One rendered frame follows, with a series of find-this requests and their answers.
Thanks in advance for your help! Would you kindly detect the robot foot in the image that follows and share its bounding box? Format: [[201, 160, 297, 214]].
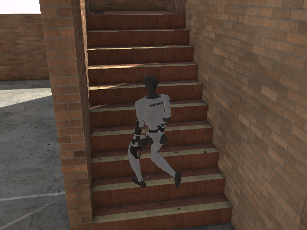
[[132, 177, 146, 188], [174, 172, 182, 188]]

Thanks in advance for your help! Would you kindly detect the left robot foot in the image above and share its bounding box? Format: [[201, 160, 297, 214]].
[[132, 177, 146, 188]]

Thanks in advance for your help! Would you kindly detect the right robot forearm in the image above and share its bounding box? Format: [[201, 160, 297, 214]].
[[160, 117, 171, 128]]

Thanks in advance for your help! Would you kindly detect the right robot hand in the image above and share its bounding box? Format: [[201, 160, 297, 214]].
[[157, 126, 165, 132]]

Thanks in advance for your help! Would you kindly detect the left robot upper arm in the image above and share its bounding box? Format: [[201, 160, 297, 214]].
[[135, 98, 145, 127]]

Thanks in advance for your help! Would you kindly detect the right robot foot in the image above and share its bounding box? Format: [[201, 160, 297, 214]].
[[174, 172, 182, 188]]

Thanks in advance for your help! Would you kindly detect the right robot upper arm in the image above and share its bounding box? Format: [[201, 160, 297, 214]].
[[160, 94, 171, 118]]

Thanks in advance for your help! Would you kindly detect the left robot forearm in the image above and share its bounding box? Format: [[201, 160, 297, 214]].
[[131, 120, 142, 147]]

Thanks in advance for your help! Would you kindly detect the left robot hand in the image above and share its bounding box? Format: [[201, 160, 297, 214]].
[[130, 146, 142, 159]]

